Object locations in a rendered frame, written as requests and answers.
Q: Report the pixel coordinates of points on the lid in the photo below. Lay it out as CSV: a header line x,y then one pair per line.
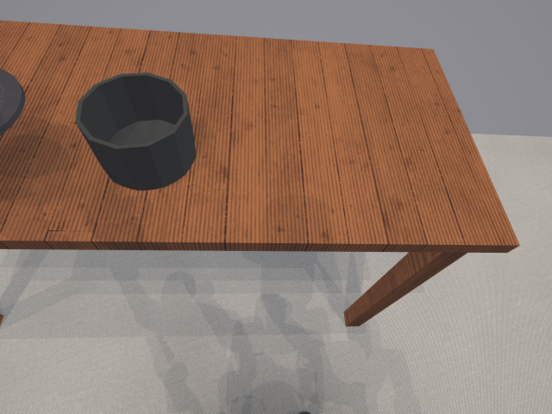
x,y
12,100

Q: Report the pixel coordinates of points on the table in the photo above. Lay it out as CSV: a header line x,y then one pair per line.
x,y
300,146

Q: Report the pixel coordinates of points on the pot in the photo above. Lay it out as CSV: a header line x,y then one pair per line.
x,y
138,125

